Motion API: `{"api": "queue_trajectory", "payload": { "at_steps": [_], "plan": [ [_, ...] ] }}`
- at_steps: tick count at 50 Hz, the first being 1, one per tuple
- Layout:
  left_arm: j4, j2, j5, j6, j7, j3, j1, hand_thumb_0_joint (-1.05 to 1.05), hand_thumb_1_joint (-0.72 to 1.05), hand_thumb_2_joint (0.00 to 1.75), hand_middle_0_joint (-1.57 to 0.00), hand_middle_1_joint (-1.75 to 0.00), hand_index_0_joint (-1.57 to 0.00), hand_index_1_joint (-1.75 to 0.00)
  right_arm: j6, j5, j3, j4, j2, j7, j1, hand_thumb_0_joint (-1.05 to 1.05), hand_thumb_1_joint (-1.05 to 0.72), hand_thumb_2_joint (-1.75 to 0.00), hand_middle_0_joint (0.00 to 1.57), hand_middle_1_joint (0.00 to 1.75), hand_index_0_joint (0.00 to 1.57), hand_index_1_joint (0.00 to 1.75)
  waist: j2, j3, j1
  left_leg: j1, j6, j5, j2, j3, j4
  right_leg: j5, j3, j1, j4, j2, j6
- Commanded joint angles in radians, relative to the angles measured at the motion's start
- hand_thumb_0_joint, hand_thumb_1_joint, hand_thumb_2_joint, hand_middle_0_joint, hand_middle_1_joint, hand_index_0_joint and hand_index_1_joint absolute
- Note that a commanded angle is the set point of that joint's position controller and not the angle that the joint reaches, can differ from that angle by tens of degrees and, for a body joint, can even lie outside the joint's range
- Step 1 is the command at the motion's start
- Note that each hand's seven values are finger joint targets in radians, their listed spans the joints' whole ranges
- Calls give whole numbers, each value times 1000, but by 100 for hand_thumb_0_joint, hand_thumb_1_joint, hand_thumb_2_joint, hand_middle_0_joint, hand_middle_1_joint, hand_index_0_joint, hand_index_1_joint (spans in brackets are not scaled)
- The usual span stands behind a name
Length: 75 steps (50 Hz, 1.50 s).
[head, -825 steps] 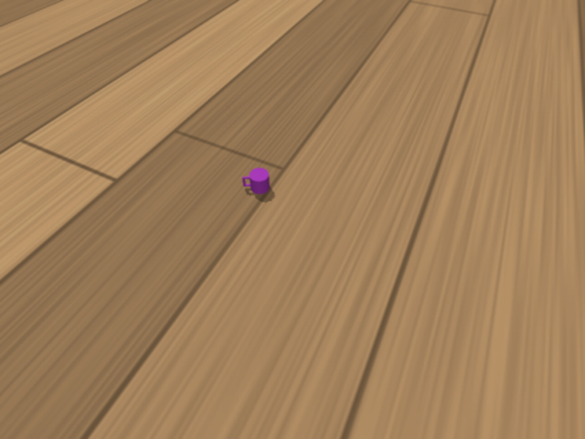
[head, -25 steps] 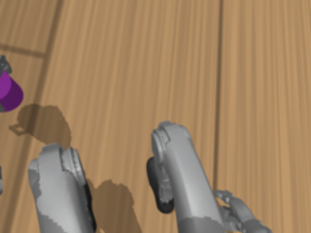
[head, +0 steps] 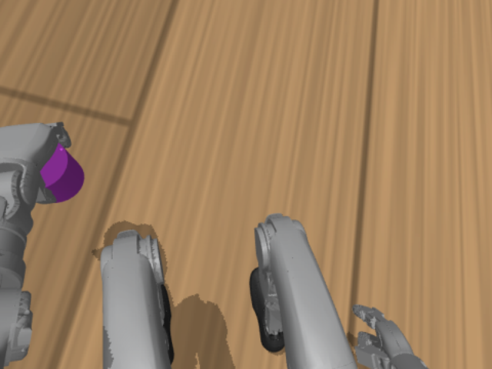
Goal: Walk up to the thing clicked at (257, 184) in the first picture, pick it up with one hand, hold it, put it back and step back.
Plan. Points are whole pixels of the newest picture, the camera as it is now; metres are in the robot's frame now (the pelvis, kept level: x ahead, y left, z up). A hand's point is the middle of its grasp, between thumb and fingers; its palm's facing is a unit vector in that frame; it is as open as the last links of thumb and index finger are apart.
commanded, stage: lift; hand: left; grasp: from above
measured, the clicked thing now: (37, 174) +0.44 +0.31 -0.17
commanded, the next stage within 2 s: hold in 1.14 s
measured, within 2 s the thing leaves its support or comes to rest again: neither
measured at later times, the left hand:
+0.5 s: hand out of the picture +0.36 +0.28 +0.08, palm faces -0.46 -0.12 -0.88, open 11.2 cm
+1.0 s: hand out of the picture +0.34 +0.25 +0.20, palm faces -0.46 -0.12 -0.88, open 11.2 cm
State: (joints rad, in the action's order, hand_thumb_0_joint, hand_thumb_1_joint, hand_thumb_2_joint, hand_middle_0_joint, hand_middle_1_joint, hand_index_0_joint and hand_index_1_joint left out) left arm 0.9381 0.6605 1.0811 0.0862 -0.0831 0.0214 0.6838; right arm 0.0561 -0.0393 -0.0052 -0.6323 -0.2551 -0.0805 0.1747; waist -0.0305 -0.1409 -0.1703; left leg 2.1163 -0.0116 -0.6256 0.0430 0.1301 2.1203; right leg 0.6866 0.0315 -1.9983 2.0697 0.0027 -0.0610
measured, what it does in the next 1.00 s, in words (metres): rises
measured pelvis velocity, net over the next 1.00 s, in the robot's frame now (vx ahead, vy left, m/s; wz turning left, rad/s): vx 0.05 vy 0.00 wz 0.09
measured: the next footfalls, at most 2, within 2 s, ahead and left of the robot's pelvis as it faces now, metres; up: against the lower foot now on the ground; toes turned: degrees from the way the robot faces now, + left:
none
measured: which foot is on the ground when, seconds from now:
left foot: down 0.00-1.00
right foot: down 0.00-1.00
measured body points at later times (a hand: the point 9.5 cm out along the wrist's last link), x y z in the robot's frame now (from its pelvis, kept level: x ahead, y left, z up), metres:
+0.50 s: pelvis +0.02 +0.01 +0.18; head +0.14 +0.04 +0.61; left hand +0.38 +0.28 +0.13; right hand +0.15 -0.25 +0.06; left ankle +0.09 +0.13 -0.38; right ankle +0.09 -0.14 -0.38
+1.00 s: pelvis +0.05 +0.00 +0.30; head +0.12 +0.01 +0.74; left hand +0.36 +0.25 +0.25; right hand +0.16 -0.26 +0.17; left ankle +0.09 +0.13 -0.38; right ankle +0.09 -0.14 -0.38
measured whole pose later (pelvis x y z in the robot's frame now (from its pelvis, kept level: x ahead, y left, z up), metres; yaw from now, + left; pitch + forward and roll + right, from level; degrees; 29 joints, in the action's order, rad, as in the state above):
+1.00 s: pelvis +0.05 +0.00 +0.30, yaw +5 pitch +12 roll -2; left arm 0.85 0.38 1.02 -0.02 -0.17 -0.18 0.31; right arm 0.02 0.02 0.03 -0.74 -0.24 0.04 0.24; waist -0.03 -0.08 -0.07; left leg 0.80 -0.02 -0.39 0.06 0.01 0.98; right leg 0.42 0.01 -0.73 0.94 0.02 -0.04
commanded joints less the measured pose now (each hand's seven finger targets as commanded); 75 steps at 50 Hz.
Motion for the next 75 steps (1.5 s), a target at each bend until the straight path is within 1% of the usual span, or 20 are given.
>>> {"api": "queue_trajectory", "payload": {
  "at_steps": [1,3,6,8,10,15,16,18,21,25,27,30,32,33,46,48,53,57,72,75],
  "plan": [
    [-318,282,-44,-19,-46,79,315,0,60,110,-91,-103,-94,-100,-12,10,99,56,-224,27,148,0,-90,-90,20,30,20,30,-271,-723,26,-736,28,88,-20,-53,-360,-173,70,312,-309,-22,86],
    [-408,297,-57,-24,-45,85,317,0,60,108,-91,-103,-93,-100,-11,16,104,61,-220,38,134,0,-90,-90,20,30,20,30,-282,-756,40,-791,28,110,-20,-61,-387,-190,60,364,-348,-21,85],
    [-420,239,-70,-41,-34,56,250,0,60,111,-91,-104,-93,-101,-9,20,101,54,-208,51,128,0,-90,-90,20,30,20,30,-246,-706,33,-828,30,146,-20,-66,-432,-215,51,418,-407,-17,78],
    [-498,268,-80,-50,-36,76,239,0,59,113,-90,-104,-92,-102,-7,24,105,56,-206,63,112,0,-90,-90,20,30,20,30,-265,-758,58,-914,28,174,-18,-71,-474,-233,44,478,-448,-16,78],
    [-533,200,-89,-60,-30,30,215,0,59,112,-90,-106,-93,-103,-4,29,99,61,-191,70,103,0,-90,-90,20,30,20,30,-232,-725,46,-937,30,183,-17,-80,-509,-244,39,531,-502,-19,75],
    [-560,208,-88,-89,-39,48,134,0,59,112,-90,-103,-92,-101,2,42,96,56,-183,92,67,0,-89,-89,20,30,20,30,-225,-688,79,-1076,21,147,-13,-66,-665,-219,35,660,-613,-20,74],
    [-476,162,-83,-102,-37,22,66,0,58,109,-90,-101,-92,-99,4,43,90,45,-181,94,67,0,-90,-90,20,30,20,30,-183,-606,65,-1072,23,135,-10,-62,-690,-210,36,663,-640,-20,70],
    [-537,138,-91,-106,-40,10,91,0,59,109,-91,-100,-92,-98,0,49,91,40,-173,102,57,0,-89,-90,20,30,20,30,-209,-597,70,-1120,18,144,-9,-60,-746,-223,32,714,-679,-21,72],
    [-473,108,-87,-124,-42,-8,0,0,58,108,-90,-98,-92,-96,-3,57,83,35,-167,112,51,0,-89,-90,20,30,20,30,-155,-536,78,-1181,17,160,-8,-61,-824,-235,29,805,-757,-24,71],
    [-476,78,-92,-111,-39,-35,26,0,61,106,-94,-93,-95,-92,-21,62,85,17,-162,129,43,0,-89,-90,20,30,20,30,-157,-447,90,-1260,10,117,-2,-48,-949,-214,23,877,-850,-29,73],
    [-395,20,-89,-108,-40,-71,-31,0,62,105,-94,-94,-95,-93,-31,65,78,13,-153,133,49,0,-89,-90,20,30,20,30,-106,-381,73,-1270,12,123,-4,-54,-987,-217,19,927,-908,-28,72],
    [-404,36,-91,-94,-57,-61,7,0,61,105,-93,-95,-94,-94,-47,62,83,0,-152,140,55,0,-90,-90,20,30,20,30,-126,-384,87,-1347,10,149,-6,-68,-1047,-237,9,1007,-979,-29,71],
    [-391,-17,-86,-92,-75,-100,10,0,61,103,-94,-92,-95,-91,-57,63,76,-1,-141,139,59,0,-90,-90,20,30,20,30,-100,-355,78,-1376,11,170,-11,-76,-1082,-255,4,1053,-1030,-27,73],
    [-373,14,-85,-90,-88,-74,6,0,61,103,-93,-92,-95,-90,-61,63,80,-6,-148,140,60,0,-89,-90,20,30,20,30,-95,-355,85,-1397,11,172,-11,-78,-1099,-254,2,1080,-1052,-26,70],
    [-323,-45,-64,-107,-154,-112,6,0,62,108,-97,-89,-97,-89,-67,59,83,-18,-136,135,76,0,-89,-90,20,30,20,30,-80,-301,105,-1624,4,360,-32,-117,-1293,-409,-10,1333,-1275,-24,63],
    [-303,-23,-66,-111,-157,-93,3,0,60,105,-94,-88,-94,-88,-64,59,86,-20,-141,135,80,0,-89,-90,20,30,20,30,-69,-292,105,-1642,4,371,-35,-121,-1314,-420,-14,1364,-1304,-23,61],
    [-281,-68,-73,-117,-147,-121,-37,0,59,104,-93,-90,-94,-89,-56,61,89,-19,-133,131,73,0,-89,-89,20,30,20,30,-53,-253,109,-1691,4,407,-40,-129,-1373,-454,-22,1429,-1368,-21,57],
    [-290,-68,-74,-122,-140,-127,-22,0,59,105,-94,-90,-94,-90,-49,64,92,-22,-134,132,73,0,-89,-89,20,30,20,30,-20,-265,107,-1739,10,489,-45,-140,-1395,-547,-31,1504,-1409,-17,49],
    [-347,-64,-64,-114,-99,-127,-17,0,57,102,-90,-91,-92,-89,-37,74,109,-1,-144,127,47,0,-89,-89,20,30,20,30,-48,-234,133,-1894,-3,610,-45,-154,-1512,-629,-18,1614,-1490,-24,57],
    [-334,-75,-66,-117,-91,-136,-18,0,57,101,-90,-91,-92,-89,-38,73,110,1,-149,125,49,0,-89,-89,20,30,20,30,-29,-217,122,-1904,-2,629,-44,-154,-1519,-646,-17,1629,-1502,-25,54]
  ]
}}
